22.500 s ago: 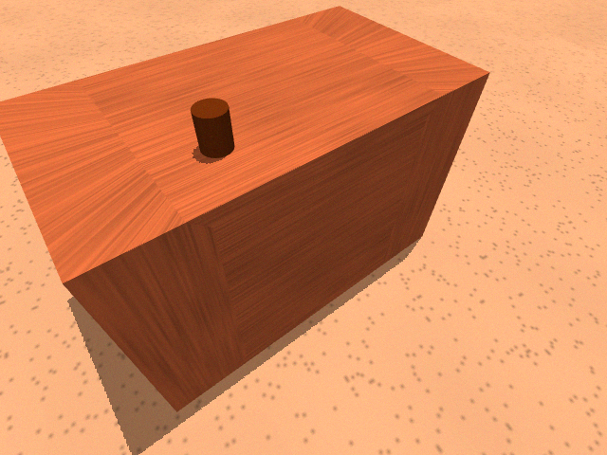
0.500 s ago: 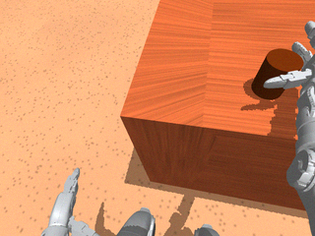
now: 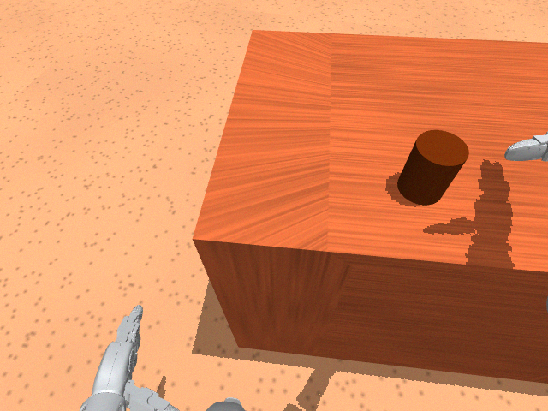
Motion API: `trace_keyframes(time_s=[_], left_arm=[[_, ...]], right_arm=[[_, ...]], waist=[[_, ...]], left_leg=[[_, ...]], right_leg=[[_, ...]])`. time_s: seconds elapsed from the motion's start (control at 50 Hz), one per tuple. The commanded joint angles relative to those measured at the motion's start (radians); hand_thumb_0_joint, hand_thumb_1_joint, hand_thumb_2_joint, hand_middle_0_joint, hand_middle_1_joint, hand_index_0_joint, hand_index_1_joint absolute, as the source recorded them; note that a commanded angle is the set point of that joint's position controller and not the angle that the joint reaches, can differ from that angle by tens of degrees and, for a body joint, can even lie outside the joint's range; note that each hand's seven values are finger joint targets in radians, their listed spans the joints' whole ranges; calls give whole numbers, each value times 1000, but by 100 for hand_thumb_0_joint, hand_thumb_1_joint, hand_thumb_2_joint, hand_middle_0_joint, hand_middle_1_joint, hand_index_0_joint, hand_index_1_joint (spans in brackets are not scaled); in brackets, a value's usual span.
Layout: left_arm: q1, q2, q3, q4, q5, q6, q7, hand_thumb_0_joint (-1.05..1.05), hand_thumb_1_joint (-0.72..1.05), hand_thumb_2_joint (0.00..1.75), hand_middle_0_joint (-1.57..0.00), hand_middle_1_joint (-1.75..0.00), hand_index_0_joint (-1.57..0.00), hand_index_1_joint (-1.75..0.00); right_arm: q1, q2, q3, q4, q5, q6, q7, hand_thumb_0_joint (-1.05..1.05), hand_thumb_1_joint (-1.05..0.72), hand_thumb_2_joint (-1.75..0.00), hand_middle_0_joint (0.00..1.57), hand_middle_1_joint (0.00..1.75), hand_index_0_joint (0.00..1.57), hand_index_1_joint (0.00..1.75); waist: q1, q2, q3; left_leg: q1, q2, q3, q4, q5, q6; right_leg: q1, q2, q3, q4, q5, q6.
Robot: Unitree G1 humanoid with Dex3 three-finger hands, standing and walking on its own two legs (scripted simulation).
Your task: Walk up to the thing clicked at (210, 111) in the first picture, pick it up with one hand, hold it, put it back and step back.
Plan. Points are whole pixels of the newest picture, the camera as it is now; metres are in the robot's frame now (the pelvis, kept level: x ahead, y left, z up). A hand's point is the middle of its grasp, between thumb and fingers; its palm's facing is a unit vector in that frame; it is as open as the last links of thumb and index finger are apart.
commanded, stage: sink last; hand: right
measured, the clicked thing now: (430, 168) +0.50 -0.20 +0.06
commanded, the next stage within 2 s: home in 1.18 s
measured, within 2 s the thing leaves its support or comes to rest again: neither
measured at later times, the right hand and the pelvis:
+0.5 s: hand out of the picture +0.35 -0.33 +0.13, palm faces +0.35 +0.87 -0.34, open 17.5 cm; pelvis +0.03 -0.02 +0.01, yaw +0 degrees
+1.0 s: hand out of the picture +0.15 -0.25 +0.15, palm faces +0.41 +0.83 -0.37, open 17.7 cm; pelvis -0.01 +0.01 +0.01, yaw -3 degrees
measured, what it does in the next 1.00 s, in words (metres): stands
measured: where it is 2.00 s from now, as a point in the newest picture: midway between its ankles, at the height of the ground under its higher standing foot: outside the picture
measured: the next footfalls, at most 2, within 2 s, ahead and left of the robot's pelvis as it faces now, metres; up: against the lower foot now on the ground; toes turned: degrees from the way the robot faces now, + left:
none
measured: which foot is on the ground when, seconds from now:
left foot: down 0.00-1.00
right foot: down 0.00-1.00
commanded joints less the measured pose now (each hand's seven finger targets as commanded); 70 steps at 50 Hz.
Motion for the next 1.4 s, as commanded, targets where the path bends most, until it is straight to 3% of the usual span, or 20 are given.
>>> trace_keyframes(time_s=[0.0,0.1,0.18,0.2,0.26,0.3,0.4,0.52,0.58,0.68,0.74,0.78,0.8,0.86,0.92,1.08,1.1,1.14,1.26,1.38], left_arm=[[172,122,61,-60,-11,-13,-36,0,-53,4,-5,-4,-5,-4],[-4,183,112,-83,-12,-12,-57,0,-51,4,-5,-4,-6,-3],[-173,173,75,-148,-14,-34,-39,0,-54,7,-5,-5,-5,-5],[-166,158,66,-156,-15,-39,-33,0,-54,7,-5,-4,-5,-5],[-93,239,157,-201,-11,-45,-14,0,-55,7,-5,-4,-4,-4],[115,248,193,-136,-8,-31,-14,0,-55,6,-5,-4,-5,-4],[191,146,179,-93,-45,12,-47,0,-53,5,-6,-5,-6,-4],[71,123,190,-79,-54,42,-68,0,-53,6,-6,-5,-5,-5],[-63,144,191,-161,-36,38,-41,0,-52,4,-5,-5,-6,-4],[-62,178,240,-182,-10,19,36,0,-54,5,-5,-4,-5,-4],[-14,139,213,-222,-5,7,48,0,-52,4,-5,-4,-5,-4],[62,163,255,-214,-11,3,52,0,-52,4,-5,-5,-5,-4],[89,178,280,-211,-14,0,52,0,-51,4,-5,-4,-5,-4],[119,102,223,-179,-25,-10,32,0,-51,4,-5,-5,-5,-4],[131,56,207,-90,-22,-20,26,0,-51,4,-5,-5,-5,-4],[-37,121,229,-149,9,-95,38,0,-54,6,-5,-5,-5,-5],[-19,70,182,-115,11,-98,33,0,-54,6,-5,-5,-5,-5],[-26,112,230,-91,15,-103,40,0,-55,7,-5,-4,-4,-5],[-56,186,266,-183,12,-141,50,0,-55,9,-5,-5,-4,-6],[7,3,90,-68,4,-141,22,0,-7,55,-14,-20,-14,-20]], right_arm=[[-323,-402,-55,-227,-37,-24,-58,0,57,-3,6,6,6,6],[-379,-488,-116,-380,-57,-17,-120,0,61,-3,6,5,5,5],[-249,-368,-92,-334,-51,-38,-172,0,59,-4,6,5,5,5],[-196,-303,-61,-335,-46,-44,-177,0,58,-5,6,5,5,5],[-54,-287,-69,-438,-36,-53,-189,0,58,-5,6,5,5,5],[224,-205,-52,-479,-16,-34,-185,0,57,-5,6,5,5,5],[535,-42,26,-1019,58,11,-169,0,54,-5,6,5,5,5],[787,-20,-59,-1620,94,11,-205,0,55,-5,6,5,5,5],[941,-26,-117,-1765,96,-7,-245,0,58,-4,6,5,5,5],[1223,146,-53,-1755,91,-22,-281,0,60,-4,5,6,5,6],[1360,255,27,-1745,84,-41,-271,0,61,-4,5,6,5,6],[1430,271,19,-1734,86,-53,-262,0,61,-5,5,6,5,6],[1441,263,14,-1762,88,-62,-257,0,61,-5,5,6,5,6],[1447,232,-27,-1855,97,-95,-245,0,61,-4,4,6,5,6],[1354,197,-57,-1857,95,-116,-247,0,61,-4,5,6,5,6],[1403,146,-157,-1761,84,-182,-262,0,57,-5,5,6,5,6],[1401,189,-118,-1758,83,-195,-256,0,59,-5,5,6,5,6],[1407,148,-166,-1707,77,-213,-263,0,58,-5,5,6,5,6],[1390,219,-82,-1665,69,-251,-256,0,55,-6,5,6,5,6],[1406,267,-13,-1610,65,-272,-238,0,54,-6,5,5,5,5]], waist=[[-24,-72,-318],[-70,-197,-461],[-87,-171,-521],[-86,-165,-507],[-82,-157,-553],[-84,-136,-416],[-109,-163,-158],[-141,-214,-67],[-181,-166,-177],[-157,-44,-134],[-157,70,-44],[-143,90,10],[-142,92,15],[-168,40,94],[-136,-44,183],[-180,22,72],[-181,34,93],[-190,57,80],[-168,84,42],[-184,3,193]], left_leg=[[290,7,6,-82,417,22],[301,-9,26,-84,384,45],[322,-30,50,-91,356,49],[323,-30,55,-91,349,49],[346,-31,62,-81,421,50],[311,-41,78,-90,433,50],[278,-40,83,-131,363,57],[351,-27,74,-161,274,51],[448,-17,61,-148,319,48],[452,-8,68,-146,260,35],[415,1,73,-177,164,20],[373,3,75,-188,120,15],[366,3,79,-186,125,15],[338,10,75,-195,69,15],[273,19,55,-214,-18,13],[350,54,3,-264,-118,10],[345,59,-9,-275,-136,9],[357,57,1,-273,-130,9],[384,19,57,-241,-41,13],[354,10,64,-274,-134,19]], right_leg=[[121,58,-71,-98,383,-33],[231,42,-45,-101,497,-8],[278,16,-30,-107,565,9],[291,14,-29,-107,573,9],[374,7,-27,-96,709,14],[386,2,-25,-113,772,16],[325,0,-46,-178,679,8],[275,7,-51,-235,472,6],[299,20,-41,-211,483,1],[292,22,-32,-206,391,-13],[265,32,-42,-222,262,-31],[274,35,-47,-232,221,-35],[276,36,-47,-239,228,-34],[224,48,-56,-252,172,-34],[195,60,-59,-270,59,-37],[202,74,-56,-226,47,-32],[200,73,-59,-223,51,-30],[207,70,-51,-227,55,-30],[260,50,-36,-284,80,-30],[210,53,-38,-346,-23,-29]])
